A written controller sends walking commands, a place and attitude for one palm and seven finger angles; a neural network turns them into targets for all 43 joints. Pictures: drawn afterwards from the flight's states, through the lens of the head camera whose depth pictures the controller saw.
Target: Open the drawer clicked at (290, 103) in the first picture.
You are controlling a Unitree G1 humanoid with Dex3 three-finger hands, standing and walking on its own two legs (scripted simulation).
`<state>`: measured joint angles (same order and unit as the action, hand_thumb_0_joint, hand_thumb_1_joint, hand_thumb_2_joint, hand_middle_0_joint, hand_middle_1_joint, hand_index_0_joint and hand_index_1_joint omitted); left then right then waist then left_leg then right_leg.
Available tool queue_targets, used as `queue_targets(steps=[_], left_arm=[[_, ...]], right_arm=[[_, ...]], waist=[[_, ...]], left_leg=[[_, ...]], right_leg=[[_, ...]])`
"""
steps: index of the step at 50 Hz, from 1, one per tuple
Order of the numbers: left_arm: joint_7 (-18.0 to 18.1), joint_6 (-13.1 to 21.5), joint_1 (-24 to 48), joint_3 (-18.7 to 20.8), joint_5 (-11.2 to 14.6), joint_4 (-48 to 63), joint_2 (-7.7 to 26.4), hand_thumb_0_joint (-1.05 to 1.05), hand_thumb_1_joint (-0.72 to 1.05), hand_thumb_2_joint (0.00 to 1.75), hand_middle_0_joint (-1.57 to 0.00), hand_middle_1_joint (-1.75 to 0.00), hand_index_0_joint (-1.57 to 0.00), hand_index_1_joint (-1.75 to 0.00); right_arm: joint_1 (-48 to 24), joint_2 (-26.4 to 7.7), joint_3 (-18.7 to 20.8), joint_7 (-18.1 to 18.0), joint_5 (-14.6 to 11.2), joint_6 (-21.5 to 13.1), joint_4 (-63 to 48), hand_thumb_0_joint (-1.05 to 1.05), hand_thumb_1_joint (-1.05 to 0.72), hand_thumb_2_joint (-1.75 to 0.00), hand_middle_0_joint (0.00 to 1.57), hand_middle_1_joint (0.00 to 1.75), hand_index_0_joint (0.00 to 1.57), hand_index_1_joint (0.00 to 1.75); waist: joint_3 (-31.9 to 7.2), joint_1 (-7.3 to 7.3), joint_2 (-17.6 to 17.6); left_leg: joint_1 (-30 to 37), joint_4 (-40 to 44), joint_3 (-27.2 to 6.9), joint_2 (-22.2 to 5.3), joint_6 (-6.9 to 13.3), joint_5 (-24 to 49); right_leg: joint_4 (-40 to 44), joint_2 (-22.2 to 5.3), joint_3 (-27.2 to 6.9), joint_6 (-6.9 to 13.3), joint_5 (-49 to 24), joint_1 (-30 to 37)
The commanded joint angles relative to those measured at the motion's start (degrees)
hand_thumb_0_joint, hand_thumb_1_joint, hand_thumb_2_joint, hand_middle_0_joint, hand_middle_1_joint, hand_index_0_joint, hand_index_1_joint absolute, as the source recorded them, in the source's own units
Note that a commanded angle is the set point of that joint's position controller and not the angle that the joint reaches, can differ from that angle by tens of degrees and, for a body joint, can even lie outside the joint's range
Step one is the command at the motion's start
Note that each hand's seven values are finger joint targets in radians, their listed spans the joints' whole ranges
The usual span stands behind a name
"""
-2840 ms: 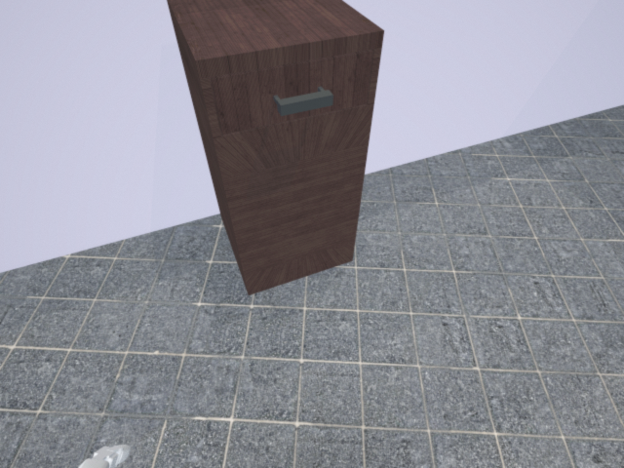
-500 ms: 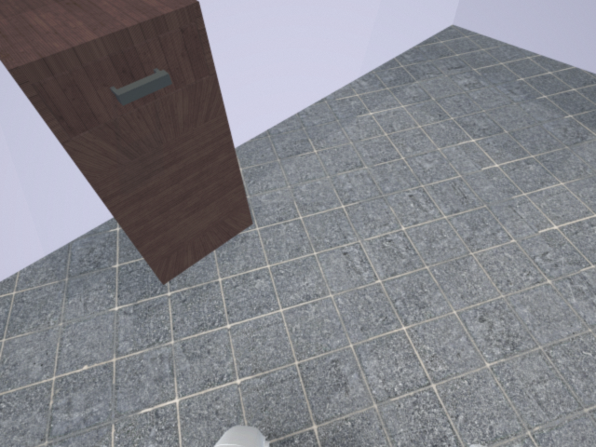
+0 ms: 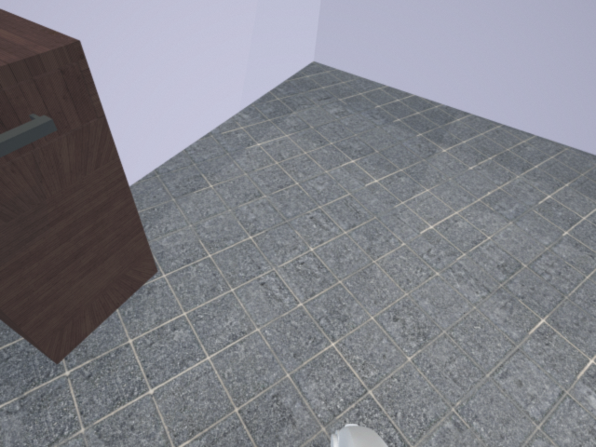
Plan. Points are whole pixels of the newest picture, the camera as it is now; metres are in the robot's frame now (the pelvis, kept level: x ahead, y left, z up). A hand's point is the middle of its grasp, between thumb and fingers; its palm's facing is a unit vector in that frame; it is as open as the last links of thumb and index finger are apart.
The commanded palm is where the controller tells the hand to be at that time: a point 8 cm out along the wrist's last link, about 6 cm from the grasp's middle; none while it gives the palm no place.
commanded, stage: walk to a spot facing it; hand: left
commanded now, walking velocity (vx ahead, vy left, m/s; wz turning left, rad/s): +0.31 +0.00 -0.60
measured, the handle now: (14, 132) +0.65 +0.64 +0.01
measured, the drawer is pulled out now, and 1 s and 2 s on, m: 0.00 0.00 0.00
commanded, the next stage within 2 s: turn to face it in 1.02 s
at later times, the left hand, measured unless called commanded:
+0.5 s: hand (279, 342) +0.34 +0.04 -0.18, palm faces -0.27 -0.94 -0.19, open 7.3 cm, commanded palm none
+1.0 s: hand (271, 325) +0.38 +0.06 -0.19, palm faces -0.26 -0.96 -0.12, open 7.4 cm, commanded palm none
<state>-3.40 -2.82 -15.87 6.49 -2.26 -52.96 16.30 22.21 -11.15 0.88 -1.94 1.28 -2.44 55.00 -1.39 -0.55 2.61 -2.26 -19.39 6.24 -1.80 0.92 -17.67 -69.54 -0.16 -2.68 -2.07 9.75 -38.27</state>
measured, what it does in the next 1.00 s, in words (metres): walks ahead, turning right: right foot, then left foot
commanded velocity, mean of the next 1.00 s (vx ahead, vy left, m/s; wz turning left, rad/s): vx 0.34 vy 0.00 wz -0.31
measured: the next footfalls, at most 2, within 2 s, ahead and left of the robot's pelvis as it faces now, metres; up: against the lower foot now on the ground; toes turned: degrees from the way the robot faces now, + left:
right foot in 0.30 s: +0.25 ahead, -0.17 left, +0.00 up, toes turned -19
left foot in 0.90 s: +0.53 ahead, -0.05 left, +0.00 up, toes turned -11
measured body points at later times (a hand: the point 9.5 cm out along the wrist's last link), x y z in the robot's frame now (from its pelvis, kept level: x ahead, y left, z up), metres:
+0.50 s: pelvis +0.19 -0.10 -0.02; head +0.23 -0.11 +0.43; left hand +0.36 +0.09 -0.16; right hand +0.12 -0.33 -0.17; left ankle +0.20 +0.06 -0.65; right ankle +0.21 -0.15 -0.75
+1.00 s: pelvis +0.42 -0.11 -0.02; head +0.44 -0.10 +0.43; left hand +0.40 +0.12 -0.18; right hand +0.45 -0.36 -0.15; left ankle +0.49 -0.04 -0.75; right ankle +0.27 -0.17 -0.65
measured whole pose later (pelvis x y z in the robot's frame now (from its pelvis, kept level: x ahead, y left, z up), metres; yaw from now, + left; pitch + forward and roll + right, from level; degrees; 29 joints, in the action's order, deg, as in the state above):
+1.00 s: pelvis +0.42 -0.11 -0.02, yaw -23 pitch -2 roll +0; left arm -0.1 1.3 -26.9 2.4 -0.7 -66.0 8.0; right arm 7.4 -7.1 1.2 -0.1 1.6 -4.3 55.3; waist 3.2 -3.4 2.9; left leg -16.9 -34.1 11.9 -3.5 2.9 -15.5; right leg -67.9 0.1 1.0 2.1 24.3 -18.0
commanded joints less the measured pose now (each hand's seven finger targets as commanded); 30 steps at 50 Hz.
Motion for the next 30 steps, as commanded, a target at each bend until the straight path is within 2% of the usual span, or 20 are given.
queue_targets(steps=[1,3,4,8,9,11,12,13,14,15,16,17,18,19,20,21,23,24,25,30], left_arm=[[-0.3,1.5,7.4,-1.2,0.1,4.8,-1.5,0.0,0.9,0.9,-0.2,-0.3,-0.2,-0.3],[-0.5,1.7,10.8,-1.6,0.2,5.3,-1.9,0.0,0.9,0.9,-0.2,-0.3,-0.2,-0.3],[-0.7,1.7,12.1,-1.9,0.3,5.5,-2.6,0.0,0.9,0.9,-0.2,-0.3,-0.2,-0.3],[-0.9,2.3,19.4,-2.9,0.7,6.8,-3.7,0.0,0.9,0.9,-0.2,-0.3,-0.2,-0.3],[-0.9,2.5,19.2,-2.9,0.8,6.8,-4.0,0.0,0.9,0.9,-0.2,-0.3,-0.2,-0.3],[-0.5,3.2,14.5,-2.7,0.8,5.1,-3.1,0.0,0.9,0.9,-0.2,-0.3,-0.2,-0.3],[-0.1,3.6,9.4,-2.2,0.8,3.6,-1.7,0.0,0.9,0.9,-0.2,-0.3,-0.2,-0.3],[0.4,4.3,2.8,-1.5,0.6,1.7,0.4,0.0,0.9,0.9,-0.2,-0.3,-0.2,-0.3],[0.8,5.0,-7.0,-0.2,0.3,-1.4,4.0,0.0,0.9,0.9,-0.2,-0.3,-0.2,-0.3],[1.8,5.5,-12.6,1.0,0.7,-2.6,10.0,0.0,0.9,0.9,-0.2,-0.3,-0.2,-0.3],[2.5,5.0,-13.3,1.6,2.1,-2.6,13.3,0.0,0.9,0.9,-0.2,-0.3,-0.2,-0.3],[2.9,4.7,-9.7,1.7,2.2,-1.8,12.6,0.0,0.9,0.9,-0.2,-0.3,-0.2,-0.3],[3.2,4.8,-4.8,0.9,2.2,-0.5,9.4,0.0,0.9,0.9,-0.2,-0.3,-0.2,-0.3],[3.3,5.0,-0.9,-0.1,2.2,0.1,6.7,0.0,0.9,0.9,-0.2,-0.3,-0.2,-0.3],[3.5,5.7,1.0,-1.0,1.9,0.0,4.5,0.0,0.9,0.9,-0.2,-0.3,-0.2,-0.3],[3.5,6.2,2.4,-1.5,1.6,-0.2,3.4,0.0,0.9,0.9,-0.2,-0.3,-0.2,-0.3],[3.7,6.9,2.6,-1.7,1.0,-1.1,2.3,0.0,0.9,0.9,-0.2,-0.3,-0.2,-0.3],[3.6,7.1,2.3,-1.8,1.0,-1.3,1.9,0.0,0.9,0.9,-0.2,-0.3,-0.2,-0.3],[3.6,7.2,1.3,-1.9,1.2,-1.9,1.1,0.0,0.9,0.9,-0.2,-0.3,-0.2,-0.3],[3.8,8.0,-3.6,-2.3,1.3,-3.8,-0.1,0.0,0.9,0.9,-0.2,-0.3,-0.2,-0.3]], right_arm=[[5.9,-6.4,1.3,-0.8,-0.4,-2.7,-0.9,0.0,-0.9,-0.9,0.2,0.3,0.2,0.3],[9.0,-6.1,1.2,-0.9,-0.2,-2.8,0.5,0.0,-0.9,-0.9,0.2,0.3,0.2,0.3],[9.6,-6.2,1.1,-1.0,0.0,-2.8,1.2,0.0,-0.9,-0.9,0.2,0.3,0.2,0.3],[12.6,-6.3,1.4,-0.9,0.6,-2.6,3.4,0.0,-0.9,-0.9,0.2,0.3,0.2,0.3],[11.6,-6.8,1.6,-0.8,0.6,-2.4,3.6,0.0,-0.9,-0.9,0.2,0.3,0.2,0.3],[10.5,-8.4,2.4,-0.6,0.4,-2.4,3.9,0.0,-0.9,-0.9,0.2,0.3,0.2,0.3],[9.5,-9.7,2.8,-0.5,0.2,-2.4,3.8,0.0,-0.9,-0.9,0.2,0.3,0.2,0.3],[8.7,-10.2,3.0,-0.3,-0.1,-2.2,3.4,0.0,-0.9,-0.9,0.2,0.3,0.2,0.3],[7.3,-9.5,2.8,0.3,-0.7,-2.2,2.6,0.0,-0.9,-0.9,0.2,0.3,0.2,0.3],[9.6,-4.9,2.0,0.9,-1.7,-2.3,1.5,0.0,-0.9,-0.9,0.2,0.3,0.2,0.3],[5.8,-3.9,2.0,0.4,-2.0,-2.4,-0.9,0.0,-0.9,-0.9,0.2,0.3,0.2,0.3],[2.7,-4.7,2.5,0.4,-1.7,-2.5,-1.3,0.0,-0.9,-0.9,0.2,0.3,0.2,0.3],[1.1,-4.7,2.7,0.7,-1.1,-2.3,-1.3,0.0,-0.9,-0.9,0.2,0.3,0.2,0.3],[0.0,-4.2,2.7,0.8,-0.7,-1.7,-0.7,0.0,-0.9,-0.9,0.2,0.3,0.2,0.3],[-0.4,-3.4,2.6,0.8,-0.1,-1.0,0.2,0.0,-0.9,-0.9,0.2,0.3,0.2,0.3],[1.2,-2.1,2.5,0.8,0.2,-0.1,1.2,0.0,-0.9,-0.9,0.2,0.3,0.2,0.3],[4.5,-0.7,2.5,1.0,0.4,0.8,2.0,0.0,-0.9,-0.9,0.2,0.3,0.2,0.3],[4.9,-0.4,2.5,1.2,0.5,1.1,2.3,0.0,-0.9,-0.9,0.2,0.3,0.2,0.3],[3.4,-0.7,2.5,1.4,0.6,1.2,2.0,0.0,-0.9,-0.9,0.2,0.3,0.2,0.3],[-7.2,-1.4,2.7,2.4,0.6,0.6,-1.6,0.0,-0.9,-0.9,0.2,0.3,0.2,0.3]], waist=[[9.8,1.55,-10.0],[10.4,2.82,-9.7],[11.0,2.85,-10.3],[12.6,5.35,-11.1],[12.2,4.4,-12.2],[7.8,2.18,-13.2],[3.9,-0.12,-12.6],[-0.7,-3.39,-10.9],[-7.1,-8.2,-7.2],[-15.2,-8.72,5.5],[-19.8,-8.37,7.1],[-13.6,-7.14,1.7],[-7.8,-5.18,1.6],[-2.3,-2.69,-2.5],[1.3,-1.06,-4.6],[2.9,1.03,-4.8],[2.1,3.2,-3.0],[1.4,3.66,-1.2],[1.6,3.22,0.2],[4.2,0.81,2.4]], left_leg=[[3.6,6.9,-5.9,-14.1,2.4,21.3],[6.1,6.0,-4.9,-15.1,3.6,26.2],[7.1,6.0,-3.1,-15.3,4.1,27.8],[8.3,5.0,1.5,-16.0,5.4,33.1],[8.2,3.4,3.9,-16.4,5.1,37.5],[8.3,-4.0,7.2,-17.1,4.6,55.2],[8.5,-10.0,8.2,-17.3,3.8,60.8],[4.3,-20.1,8.7,-16.1,2.0,59.1],[-7.8,-33.6,9.4,-15.1,-0.5,45.5],[-26.7,-52.8,8.4,-6.1,-3.4,-5.7],[-33.7,-66.2,0.0,-2.8,-2.9,-17.0],[-35.3,-68.2,-4.0,-5.6,-1.8,-10.8],[-35.1,-66.9,-5.1,-7.3,-2.0,-4.9],[-33.6,-63.4,-6.1,-9.1,-2.2,-1.9],[-30.1,-60.0,-5.8,-9.8,-2.2,-0.7],[-27.9,-57.7,-5.5,-9.5,-2.4,0.2],[-26.5,-53.2,-5.0,-9.1,-2.8,1.3],[-27.4,-51.2,-4.5,-8.9,-3.2,2.7],[-28.6,-49.6,-4.3,-8.7,-3.4,4.4],[-35.4,-39.2,-4.0,-8.5,-4.2,8.2]], right_leg=[[-1.6,-3.0,3.1,-0.5,-1.4,-13.7],[1.7,-3.8,4.8,-0.2,-0.6,-14.6],[4.7,-4.1,6.1,0.0,-0.7,-14.6],[19.7,-3.2,10.5,1.8,1.7,-8.6],[24.3,-2.8,11.1,2.8,2.6,-5.2],[28.9,0.8,13.7,5.1,5.1,5.7],[30.9,2.0,13.9,6.2,5.5,12.3],[35.6,3.2,13.7,7.1,3.1,24.2],[37.7,-0.4,9.3,9.1,-2.4,43.4],[40.6,-17.8,-16.2,15.8,-4.8,60.1],[46.9,-24.7,-32.6,19.6,-9.6,61.6],[50.3,-24.5,-28.6,20.3,-2.7,54.3],[52.5,-22.1,-24.7,17.3,0.8,45.0],[53.3,-20.0,-19.5,15.7,-0.2,35.6],[54.3,-17.8,-15.0,14.3,-3.9,27.3],[55.1,-15.9,-11.2,13.2,-6.7,22.1],[55.8,-13.5,-7.6,13.0,-8.0,19.9],[55.9,-12.0,-5.5,12.6,-8.0,20.4],[56.5,-11.1,-5.3,12.3,-8.0,21.2],[57.0,-10.9,-6.6,13.2,-9.0,27.9]])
